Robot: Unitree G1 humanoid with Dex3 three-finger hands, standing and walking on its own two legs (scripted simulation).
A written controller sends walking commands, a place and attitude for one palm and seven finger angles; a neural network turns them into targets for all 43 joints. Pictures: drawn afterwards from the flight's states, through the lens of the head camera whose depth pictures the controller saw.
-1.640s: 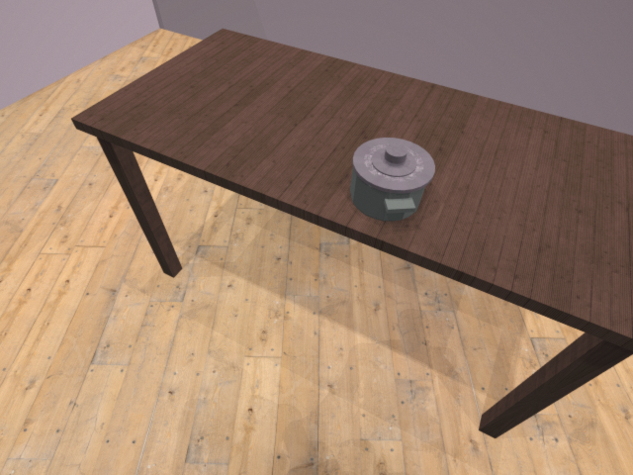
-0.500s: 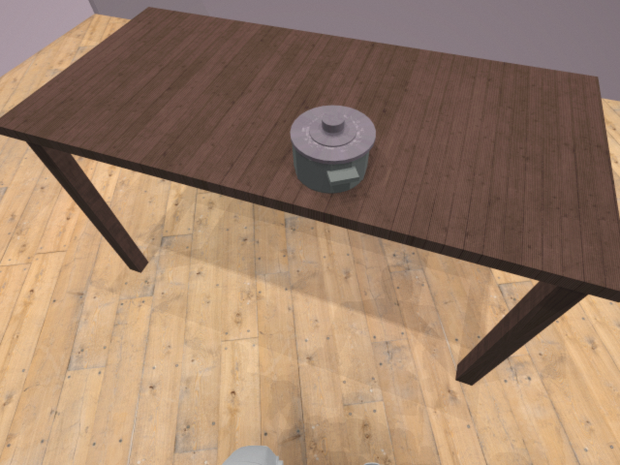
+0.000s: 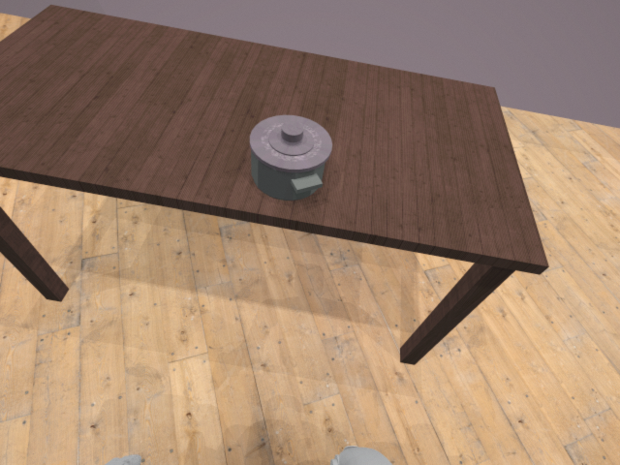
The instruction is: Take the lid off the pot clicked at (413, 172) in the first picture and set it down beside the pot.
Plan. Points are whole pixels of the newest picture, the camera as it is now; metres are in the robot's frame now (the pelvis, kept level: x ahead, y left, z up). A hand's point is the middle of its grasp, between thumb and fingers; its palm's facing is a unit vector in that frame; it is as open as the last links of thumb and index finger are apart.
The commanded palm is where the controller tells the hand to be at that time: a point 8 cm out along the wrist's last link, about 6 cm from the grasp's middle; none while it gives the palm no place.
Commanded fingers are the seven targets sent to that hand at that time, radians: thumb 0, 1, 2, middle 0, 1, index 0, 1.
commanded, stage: take the last steps up to it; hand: left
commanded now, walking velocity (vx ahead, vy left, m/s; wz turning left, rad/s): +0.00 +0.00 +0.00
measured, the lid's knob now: (292, 131) +0.66 +0.08 +0.02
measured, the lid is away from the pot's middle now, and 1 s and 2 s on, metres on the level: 0.01 0.01 0.01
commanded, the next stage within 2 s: come to a stop and stand still in 0.50 s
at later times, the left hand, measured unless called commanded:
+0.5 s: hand out of the picture +0.10 +0.18 -0.19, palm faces -0.06 -0.98 -0.19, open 7.2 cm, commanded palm none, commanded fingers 0.00 0.90 0.90 -0.20 -0.30 -0.20 -0.30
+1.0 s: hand (183, 421) +0.19 +0.19 -0.18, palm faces -0.04 -0.98 -0.21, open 7.3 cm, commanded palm none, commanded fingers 0.00 0.90 0.90 -0.20 -0.30 -0.20 -0.30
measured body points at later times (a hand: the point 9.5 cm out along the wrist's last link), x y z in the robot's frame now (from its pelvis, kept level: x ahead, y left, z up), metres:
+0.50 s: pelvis +0.07 +0.00 -0.01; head +0.09 +0.02 +0.44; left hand +0.10 +0.23 -0.17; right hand +0.02 -0.23 -0.16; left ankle +0.12 +0.10 -0.71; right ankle -0.06 -0.12 -0.74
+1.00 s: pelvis +0.14 +0.01 -0.01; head +0.17 +0.01 +0.44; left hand +0.20 +0.24 -0.16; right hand +0.18 -0.23 -0.16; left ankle +0.17 +0.11 -0.74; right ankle +0.13 -0.11 -0.74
